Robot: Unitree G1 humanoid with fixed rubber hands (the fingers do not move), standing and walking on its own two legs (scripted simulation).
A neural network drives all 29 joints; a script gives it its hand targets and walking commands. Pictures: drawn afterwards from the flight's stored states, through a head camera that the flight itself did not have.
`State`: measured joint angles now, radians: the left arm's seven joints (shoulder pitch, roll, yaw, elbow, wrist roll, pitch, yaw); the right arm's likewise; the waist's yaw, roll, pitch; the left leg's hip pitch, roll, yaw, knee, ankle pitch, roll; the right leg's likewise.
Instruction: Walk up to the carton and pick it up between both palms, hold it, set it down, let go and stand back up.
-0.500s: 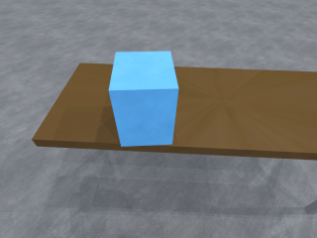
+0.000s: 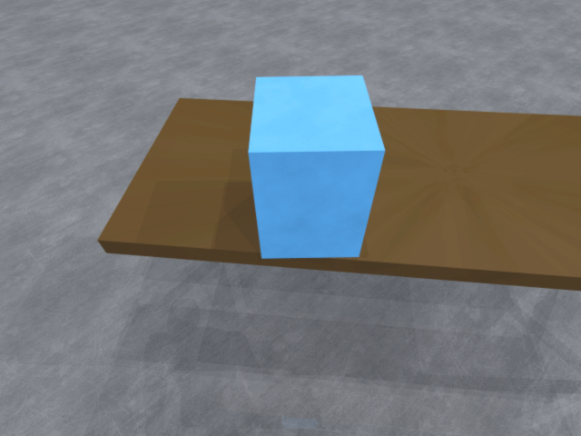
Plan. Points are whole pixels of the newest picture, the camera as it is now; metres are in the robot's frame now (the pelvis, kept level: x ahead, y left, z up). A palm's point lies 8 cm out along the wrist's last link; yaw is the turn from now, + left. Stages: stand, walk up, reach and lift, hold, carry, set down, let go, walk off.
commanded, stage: walk up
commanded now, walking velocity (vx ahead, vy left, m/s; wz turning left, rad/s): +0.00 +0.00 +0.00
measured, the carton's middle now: (309, 171) +0.55 -0.01 +0.05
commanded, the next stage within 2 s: none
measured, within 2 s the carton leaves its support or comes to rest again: neither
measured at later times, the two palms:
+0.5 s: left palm out of the picture +0.01 +0.23 -0.13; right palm out of the picture +0.00 -0.18 -0.14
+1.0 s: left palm out of the picture +0.04 +0.17 -0.13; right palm out of the picture -0.02 -0.27 -0.15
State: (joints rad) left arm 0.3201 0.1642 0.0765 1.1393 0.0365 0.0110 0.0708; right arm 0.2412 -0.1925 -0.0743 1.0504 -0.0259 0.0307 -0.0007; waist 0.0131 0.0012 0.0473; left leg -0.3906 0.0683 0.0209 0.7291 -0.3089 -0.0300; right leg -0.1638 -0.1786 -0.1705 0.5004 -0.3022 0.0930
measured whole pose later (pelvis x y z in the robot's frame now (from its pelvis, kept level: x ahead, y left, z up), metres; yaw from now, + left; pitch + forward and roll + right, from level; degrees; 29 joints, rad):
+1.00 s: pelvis +0.01 -0.05 +0.01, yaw -2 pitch +0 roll +0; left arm 0.26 0.12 0.01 1.06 0.02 0.00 0.04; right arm 0.31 -0.17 -0.04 1.14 -0.02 0.03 -0.03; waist -0.02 0.04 0.00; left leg -0.29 0.03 0.01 0.66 -0.38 0.00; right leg -0.22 -0.02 -0.06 0.44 -0.22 -0.01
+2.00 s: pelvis +0.16 +0.01 +0.00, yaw -1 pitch -1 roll +0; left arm 0.15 0.10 0.03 1.06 0.01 -0.01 0.03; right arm 0.39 -0.08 -0.01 1.14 -0.01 -0.01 -0.04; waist -0.05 0.04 0.05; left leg -0.08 0.06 0.08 0.48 -0.38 -0.02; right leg -0.30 0.00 -0.10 0.50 -0.20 -0.04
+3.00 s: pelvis +0.13 +0.03 -0.04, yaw -1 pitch +7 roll +0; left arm -0.04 0.27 0.05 0.70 -0.12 0.66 -0.02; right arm 0.02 -0.26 0.02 0.73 0.12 0.47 0.04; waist -0.02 -0.03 -0.01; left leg -0.47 0.04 0.08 0.89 -0.54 -0.01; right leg -0.68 -0.05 -0.07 0.86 -0.31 -0.02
